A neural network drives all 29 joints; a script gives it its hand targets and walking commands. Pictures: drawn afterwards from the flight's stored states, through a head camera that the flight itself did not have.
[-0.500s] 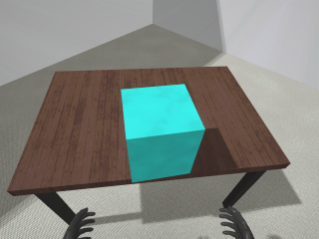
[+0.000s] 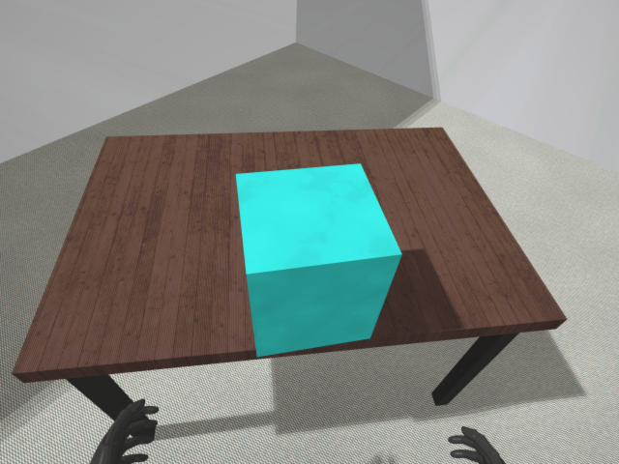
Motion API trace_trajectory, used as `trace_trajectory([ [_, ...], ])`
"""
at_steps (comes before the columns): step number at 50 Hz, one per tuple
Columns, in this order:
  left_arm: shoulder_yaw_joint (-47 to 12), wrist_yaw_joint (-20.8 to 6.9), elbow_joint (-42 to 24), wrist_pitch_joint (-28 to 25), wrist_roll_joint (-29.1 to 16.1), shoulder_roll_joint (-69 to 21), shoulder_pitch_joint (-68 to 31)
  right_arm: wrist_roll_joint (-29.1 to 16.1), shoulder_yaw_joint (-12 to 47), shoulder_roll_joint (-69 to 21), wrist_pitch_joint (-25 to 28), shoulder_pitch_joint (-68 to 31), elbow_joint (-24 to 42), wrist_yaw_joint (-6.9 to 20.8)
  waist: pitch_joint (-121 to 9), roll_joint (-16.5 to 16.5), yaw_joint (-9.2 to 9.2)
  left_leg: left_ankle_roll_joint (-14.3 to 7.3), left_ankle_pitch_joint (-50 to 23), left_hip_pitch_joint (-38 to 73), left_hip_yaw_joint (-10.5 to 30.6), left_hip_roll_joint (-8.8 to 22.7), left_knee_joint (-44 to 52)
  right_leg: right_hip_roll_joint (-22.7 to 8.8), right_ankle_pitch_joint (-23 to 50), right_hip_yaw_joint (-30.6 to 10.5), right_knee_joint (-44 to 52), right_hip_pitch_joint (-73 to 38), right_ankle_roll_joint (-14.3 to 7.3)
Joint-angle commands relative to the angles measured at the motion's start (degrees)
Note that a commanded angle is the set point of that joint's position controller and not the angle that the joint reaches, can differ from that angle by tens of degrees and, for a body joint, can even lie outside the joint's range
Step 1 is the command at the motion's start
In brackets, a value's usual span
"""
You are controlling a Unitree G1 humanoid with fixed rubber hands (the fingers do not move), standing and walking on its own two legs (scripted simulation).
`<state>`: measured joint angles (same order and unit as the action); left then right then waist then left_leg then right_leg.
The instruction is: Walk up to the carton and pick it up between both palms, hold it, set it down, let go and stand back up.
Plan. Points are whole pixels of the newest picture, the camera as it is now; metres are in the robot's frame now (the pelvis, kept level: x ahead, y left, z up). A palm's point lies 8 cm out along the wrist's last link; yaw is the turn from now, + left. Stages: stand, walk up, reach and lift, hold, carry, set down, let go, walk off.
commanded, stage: stand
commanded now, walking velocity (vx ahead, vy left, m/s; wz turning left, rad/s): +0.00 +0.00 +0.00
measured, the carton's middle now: (307, 262) +0.45 +0.01 -0.04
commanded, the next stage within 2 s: none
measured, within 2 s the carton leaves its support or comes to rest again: neither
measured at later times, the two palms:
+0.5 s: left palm out of the picture +0.11 +0.29 -0.10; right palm out of the picture +0.11 -0.25 -0.09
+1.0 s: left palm out of the picture +0.10 +0.29 -0.10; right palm out of the picture +0.10 -0.25 -0.09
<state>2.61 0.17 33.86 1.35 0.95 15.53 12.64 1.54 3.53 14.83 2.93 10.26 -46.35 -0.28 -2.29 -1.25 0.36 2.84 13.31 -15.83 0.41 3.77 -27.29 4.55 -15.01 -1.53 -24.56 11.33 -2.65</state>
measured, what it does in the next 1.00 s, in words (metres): stands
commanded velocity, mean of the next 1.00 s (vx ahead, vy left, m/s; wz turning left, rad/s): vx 0.00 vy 0.00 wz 0.00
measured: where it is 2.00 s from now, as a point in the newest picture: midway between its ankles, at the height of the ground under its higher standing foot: outside the picture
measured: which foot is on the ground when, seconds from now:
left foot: down 0.00-1.00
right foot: down 0.00-1.00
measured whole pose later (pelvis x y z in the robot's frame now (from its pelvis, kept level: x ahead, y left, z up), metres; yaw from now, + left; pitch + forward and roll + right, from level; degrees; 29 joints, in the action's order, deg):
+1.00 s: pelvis -0.02 +0.01 +0.00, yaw +0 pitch +0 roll -2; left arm 2.9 0.2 43.5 -0.4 0.9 17.9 12.6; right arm 1.5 3.5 16.1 0.7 11.2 -46.3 -0.3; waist -2.3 -1.2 0.4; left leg 2.1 12.8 -15.8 0.4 3.8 -29.1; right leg 4.5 -13.6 -1.5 -24.6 10.5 -2.0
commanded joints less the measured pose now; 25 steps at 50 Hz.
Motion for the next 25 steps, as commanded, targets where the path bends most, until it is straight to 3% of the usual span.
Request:
trace_trajectory([
  [1, 3.7, 0.5, 3.6, -3.6, 1.4, 12.4, -1.4, 1.0, -5.3, 12.9, 0.7, 0.2, 2.3, -1.0, -2.2, -0.3, 0.14, -5.1, -10.6, 3.4, 2.8, 1.7, -1.3, -10.1, 17.5, -7.5, 3.8, -4.2, 3.3],
  [7, 3.6, 0.2, 5.7, -3.8, 1.2, 13.9, -1.3, 0.8, -5.3, 14.6, -0.1, 0.8, 1.8, -0.7, -1.8, 1.6, -0.36, -5.5, -10.4, 5.1, 3.5, 2.3, -0.2, -9.3, 13.2, -7.2, 3.8, -3.2, 1.5],
  [10, 3.4, 0.1, 7.2, -4.1, 1.1, 15.0, -0.7, 0.6, -5.1, 14.8, -0.3, 1.5, 1.2, -0.6, -1.4, 1.8, -0.06, -5.8, -11.7, 4.8, 3.6, 2.4, -0.6, -9.9, 16.9, -7.4, 3.5, -4.4, 2.3],
  [12, 3.3, 0.2, 7.3, -4.0, 1.1, 14.6, -1.3, 0.6, -5.2, 14.7, -0.3, 1.3, 1.6, -0.7, -1.4, 1.2, -0.35, -5.7, -13.1, 5.4, 3.8, 2.5, -0.5, -9.1, 16.1, -6.9, 2.9, -3.7, 1.6],
  [13, 3.5, 0.3, 7.8, -4.0, 1.1, 14.9, -1.1, 0.4, -5.2, 14.7, -0.3, 0.4, 1.5, -0.7, -1.4, 2.2, 0.08, -5.5, -12.8, 4.8, 3.9, 2.5, -0.3, -9.7, 17.1, -7.2, 3.6, -4.1, 2.6],
  [14, 3.3, 0.0, 8.1, -4.0, 0.9, 14.8, -0.2, 0.4, -5.3, 15.8, -0.4, 1.1, 1.1, -0.7, -2.6, 2.0, -0.05, -5.8, -12.5, 5.9, 4.1, 2.8, -0.6, -9.4, 15.6, -7.3, 3.5, -4.7, 1.7],
  [18, 3.3, 0.0, 8.8, -4.3, 1.0, 15.3, -1.5, 0.2, -5.1, 14.8, -0.7, 0.6, 1.0, -0.8, -1.4, 1.8, -0.41, -5.5, -10.3, 5.6, 3.8, 2.7, 0.3, -9.7, 13.4, -7.9, 4.1, -3.4, 1.9],
  [21, 3.1, 0.2, 9.7, -4.1, 0.9, 14.9, -0.6, 0.6, -5.4, 15.7, -0.6, 0.1, 1.2, -0.8, 0.0, 3.6, -0.26, -5.6, -10.5, 4.8, 4.0, 2.6, 0.4, -9.3, 13.7, -7.3, 4.3, -3.0, 1.8],
  [22, 3.1, 0.1, 9.8, -4.2, 1.2, 14.9, -0.2, 0.6, -5.7, 15.5, -0.8, 0.1, 1.3, -0.8, -0.5, 1.1, 0.07, -5.9, -10.5, 5.0, 4.1, 2.6, 0.2, -9.4, 14.6, -6.9, 4.2, -3.7, 1.8],
  [23, 3.0, 0.0, 9.6, -4.3, 1.0, 14.6, -1.2, 0.3, -5.5, 15.6, -0.8, 0.4, 1.1, -0.9, -1.4, 1.0, -0.21, -5.6, -10.8, 5.3, 3.6, 2.6, 0.2, -9.7, 14.9, -7.4, 4.1, -4.3, 1.9],
  [24, 3.2, 0.2, 9.7, -4.4, 0.9, 15.5, -1.2, 0.5, -5.5, 15.1, -0.7, 0.5, 1.0, -0.9, 0.5, 3.1, -0.55, -5.4, -11.2, 5.0, 3.8, 2.1, 0.6, -10.0, 16.4, -7.7, 4.3, -3.0, 2.3],
  [25, 3.1, 0.1, 10.2, -4.5, 0.7, 15.2, -0.4, 0.3, -5.4, 15.0, -0.7, 0.2, 1.1, -0.9, -0.5, 3.3, 0.33, -5.7, -11.2, 5.2, 4.0, 2.6, 0.3, -10.1, 16.0, -8.2, 4.7, -3.8, 2.3],
])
